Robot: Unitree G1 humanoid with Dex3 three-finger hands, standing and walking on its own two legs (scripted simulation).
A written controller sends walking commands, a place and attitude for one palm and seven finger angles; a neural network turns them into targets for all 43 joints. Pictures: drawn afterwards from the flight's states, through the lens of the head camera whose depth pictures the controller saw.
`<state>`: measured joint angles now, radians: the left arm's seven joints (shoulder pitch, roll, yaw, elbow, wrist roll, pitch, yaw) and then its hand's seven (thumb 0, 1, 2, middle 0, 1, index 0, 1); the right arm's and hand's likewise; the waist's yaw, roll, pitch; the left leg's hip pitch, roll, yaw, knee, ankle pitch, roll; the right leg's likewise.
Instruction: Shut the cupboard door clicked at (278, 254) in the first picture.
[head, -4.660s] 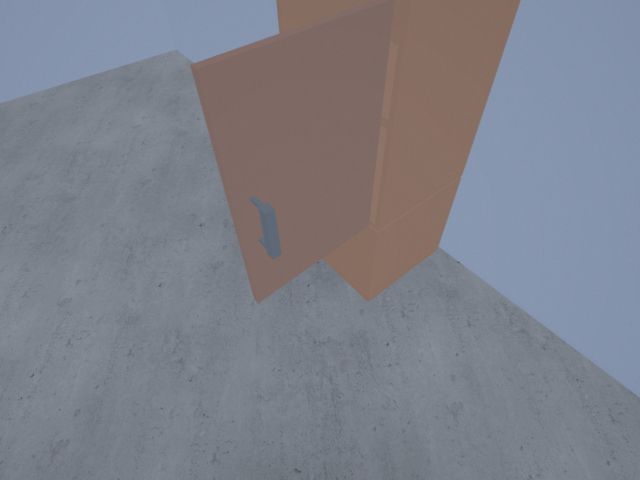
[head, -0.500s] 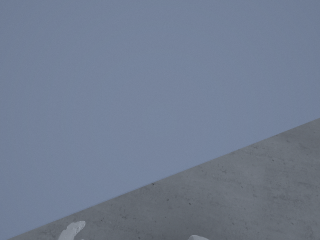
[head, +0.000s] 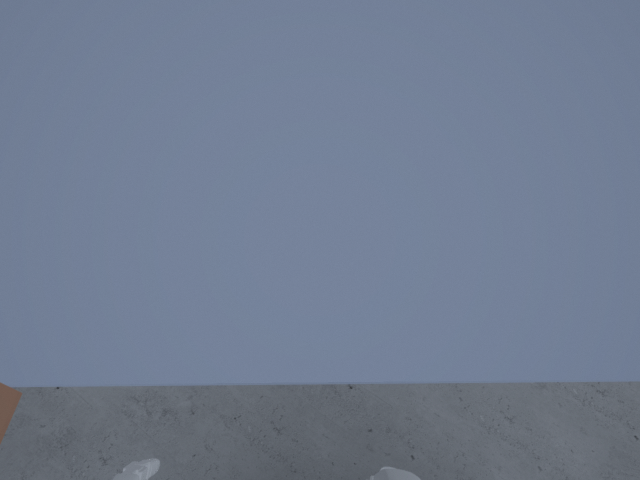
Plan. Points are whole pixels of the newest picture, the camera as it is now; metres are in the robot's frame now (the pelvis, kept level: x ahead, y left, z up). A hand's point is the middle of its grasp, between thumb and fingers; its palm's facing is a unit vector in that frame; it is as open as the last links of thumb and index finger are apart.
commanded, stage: turn to face it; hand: left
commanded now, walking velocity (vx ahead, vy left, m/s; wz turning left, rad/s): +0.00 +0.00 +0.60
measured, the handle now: out of the picture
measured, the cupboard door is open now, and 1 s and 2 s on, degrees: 92 92 92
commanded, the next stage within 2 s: none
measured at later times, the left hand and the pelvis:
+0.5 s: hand out of the picture -0.04 +0.16 -0.19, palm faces +0.39 -0.90 -0.20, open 7.4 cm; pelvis +0.00 -0.04 -0.01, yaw +21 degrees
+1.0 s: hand out of the picture +0.00 +0.14 -0.14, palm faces +0.56 -0.77 -0.30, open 7.4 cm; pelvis +0.03 -0.09 +0.00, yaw +38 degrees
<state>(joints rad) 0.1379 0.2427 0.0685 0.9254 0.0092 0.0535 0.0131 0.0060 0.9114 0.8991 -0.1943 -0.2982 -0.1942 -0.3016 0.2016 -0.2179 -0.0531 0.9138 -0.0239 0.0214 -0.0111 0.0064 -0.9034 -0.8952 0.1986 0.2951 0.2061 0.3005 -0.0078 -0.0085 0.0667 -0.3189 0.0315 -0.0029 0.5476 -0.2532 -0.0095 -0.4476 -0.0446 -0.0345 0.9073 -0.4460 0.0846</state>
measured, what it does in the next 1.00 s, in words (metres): steps on the spot, turning left: right foot, then left foot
